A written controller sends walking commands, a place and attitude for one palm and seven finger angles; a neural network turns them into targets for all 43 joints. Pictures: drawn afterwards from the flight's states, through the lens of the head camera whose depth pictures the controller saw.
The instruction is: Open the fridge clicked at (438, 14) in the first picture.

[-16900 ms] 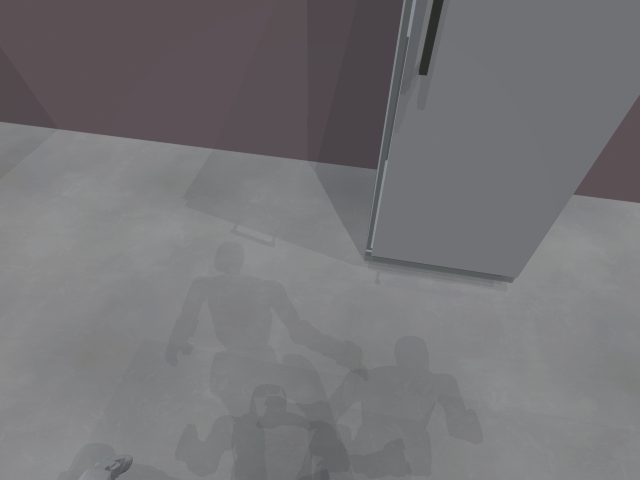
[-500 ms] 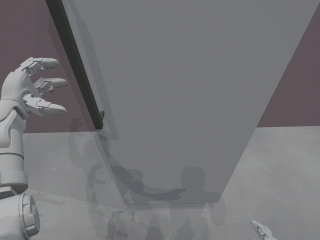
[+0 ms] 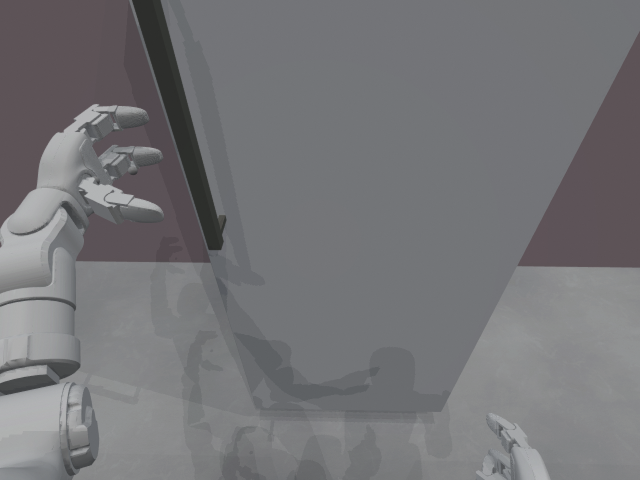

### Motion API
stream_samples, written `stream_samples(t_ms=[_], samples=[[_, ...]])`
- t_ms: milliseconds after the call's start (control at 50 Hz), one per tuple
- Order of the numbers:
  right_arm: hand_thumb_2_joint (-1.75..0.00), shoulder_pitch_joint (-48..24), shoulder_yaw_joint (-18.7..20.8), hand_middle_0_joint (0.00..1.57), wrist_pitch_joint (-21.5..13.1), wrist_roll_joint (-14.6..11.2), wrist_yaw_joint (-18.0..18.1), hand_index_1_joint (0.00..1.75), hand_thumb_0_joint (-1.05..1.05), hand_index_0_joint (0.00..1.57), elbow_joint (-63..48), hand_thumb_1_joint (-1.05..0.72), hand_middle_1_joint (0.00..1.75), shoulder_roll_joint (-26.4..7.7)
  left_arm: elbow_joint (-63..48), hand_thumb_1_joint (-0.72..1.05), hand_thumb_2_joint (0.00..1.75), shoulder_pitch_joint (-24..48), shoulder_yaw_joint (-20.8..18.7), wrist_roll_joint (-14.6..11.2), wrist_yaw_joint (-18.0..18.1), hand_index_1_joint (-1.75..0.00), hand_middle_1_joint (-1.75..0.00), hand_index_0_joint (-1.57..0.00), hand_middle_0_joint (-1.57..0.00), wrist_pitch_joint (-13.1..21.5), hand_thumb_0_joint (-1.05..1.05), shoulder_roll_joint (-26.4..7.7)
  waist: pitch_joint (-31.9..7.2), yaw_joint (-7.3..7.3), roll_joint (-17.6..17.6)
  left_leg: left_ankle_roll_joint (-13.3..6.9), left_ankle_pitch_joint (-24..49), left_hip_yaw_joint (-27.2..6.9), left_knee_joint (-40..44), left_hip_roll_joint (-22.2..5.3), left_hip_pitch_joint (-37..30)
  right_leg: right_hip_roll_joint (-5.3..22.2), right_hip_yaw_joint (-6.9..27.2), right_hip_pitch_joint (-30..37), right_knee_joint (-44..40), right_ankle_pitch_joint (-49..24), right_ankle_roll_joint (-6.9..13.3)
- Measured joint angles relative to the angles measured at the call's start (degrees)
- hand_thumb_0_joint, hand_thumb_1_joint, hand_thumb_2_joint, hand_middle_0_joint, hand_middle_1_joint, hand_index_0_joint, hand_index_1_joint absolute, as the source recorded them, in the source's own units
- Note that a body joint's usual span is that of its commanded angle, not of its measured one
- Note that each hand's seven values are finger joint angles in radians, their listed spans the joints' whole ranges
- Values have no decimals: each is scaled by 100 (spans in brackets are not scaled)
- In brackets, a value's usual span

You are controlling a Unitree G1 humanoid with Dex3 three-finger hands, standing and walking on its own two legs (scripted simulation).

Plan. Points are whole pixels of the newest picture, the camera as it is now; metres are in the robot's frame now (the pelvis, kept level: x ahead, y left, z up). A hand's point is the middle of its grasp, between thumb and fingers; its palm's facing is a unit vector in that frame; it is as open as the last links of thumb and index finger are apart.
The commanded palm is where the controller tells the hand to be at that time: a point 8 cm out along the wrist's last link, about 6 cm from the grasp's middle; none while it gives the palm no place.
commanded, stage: move the hooked fingers beside the handle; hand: left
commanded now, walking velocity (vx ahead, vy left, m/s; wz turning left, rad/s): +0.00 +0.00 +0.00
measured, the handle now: (191, 131) +0.45 +0.19 +0.24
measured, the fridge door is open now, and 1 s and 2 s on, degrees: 0 0 0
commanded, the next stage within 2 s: feel for the door with the fingertips in 0.18 s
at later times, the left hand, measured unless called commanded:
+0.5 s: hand (154, 172) +0.39 +0.22 +0.22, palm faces +0.04 -1.00 -0.03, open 14.0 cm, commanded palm +0.36 +0.27 +0.22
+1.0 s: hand (165, 163) +0.41 +0.21 +0.22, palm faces +0.07 -1.00 -0.02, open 14.0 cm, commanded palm +0.38 +0.26 +0.22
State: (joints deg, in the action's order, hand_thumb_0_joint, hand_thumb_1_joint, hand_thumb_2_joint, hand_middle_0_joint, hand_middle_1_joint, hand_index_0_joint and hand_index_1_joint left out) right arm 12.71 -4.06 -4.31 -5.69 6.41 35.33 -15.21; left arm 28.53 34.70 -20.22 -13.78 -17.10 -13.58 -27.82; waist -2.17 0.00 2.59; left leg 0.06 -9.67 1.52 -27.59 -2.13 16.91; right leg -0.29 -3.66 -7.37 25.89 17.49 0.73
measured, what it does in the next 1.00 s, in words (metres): stands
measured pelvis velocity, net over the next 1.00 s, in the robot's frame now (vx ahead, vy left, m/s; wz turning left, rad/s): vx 0.01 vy -0.01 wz -0.01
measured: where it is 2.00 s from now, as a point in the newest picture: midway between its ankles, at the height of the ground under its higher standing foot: outside the picture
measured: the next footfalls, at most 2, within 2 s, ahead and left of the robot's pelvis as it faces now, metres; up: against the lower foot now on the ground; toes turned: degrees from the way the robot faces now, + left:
none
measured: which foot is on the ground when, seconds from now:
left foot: down 0.00-1.00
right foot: down 0.00-1.00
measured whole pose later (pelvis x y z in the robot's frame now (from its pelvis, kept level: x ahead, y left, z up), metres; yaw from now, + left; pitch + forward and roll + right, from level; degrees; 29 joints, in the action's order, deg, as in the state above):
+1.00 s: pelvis +0.01 -0.01 +0.00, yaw -1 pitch -1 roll +0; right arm 13.4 -3.1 -2.3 -5.4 6.1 36.7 -15.4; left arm 27.1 34.8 -18.5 -12.9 -13.0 -15.6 -25.2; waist -2.4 0.0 2.5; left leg 0.7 -10.4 2.0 -26.5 -2.4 15.2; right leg -0.6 -3.1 -6.1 25.4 18.3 1.3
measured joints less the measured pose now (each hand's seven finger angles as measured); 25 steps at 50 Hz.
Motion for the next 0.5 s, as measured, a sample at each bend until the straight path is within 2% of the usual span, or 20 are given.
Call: stream_samples(t_ms=[120, 280, 400, 500], samples=[[-90, 142, 8, 21, 41, -8, 0, 30, 1, 20, 54, -90, 30, -15, 563, -50, 30, 247, 10, 93, 70, -121, -120, -30, -30, -36, -1, -168, -11, 89, 10, 6, 34, 15, 21, -19, 52, -17, 19, -75, 7, -25, 7], [-90, 413, 87, 20, 45, 7, -27, 30, 1, 20, 146, -90, 30, -88, 233, -50, 30, -59, -175, 32, 12, -120, -120, -30, -30, 248, -1, -95, 3, 116, 18, 3, 19, 83, 61, -36, -17, -25, 90, -38, -24, -34, 4], [-90, 446, 122, 20, 12, -26, -20, 30, 1, 20, 156, -90, 30, -117, 224, -50, 30, -26, -49, 51, 43, -121, -120, -30, -30, 65, -1, -106, -4, 102, 21, 7, -13, 65, 17, -36, 5, -27, 74, -40, -6, -8, 7], [-90, 323, 146, 20, -34, -8, -37, 30, 1, 20, 133, -90, 30, -116, -146, -50, 30, -80, 135, 32, 169, -121, -120, -30, -30, -10, -1, 137, 44, 62, 47, -2, 2, 59, 38, -15, 2, -8, 66, -40, -13, -12, 1]])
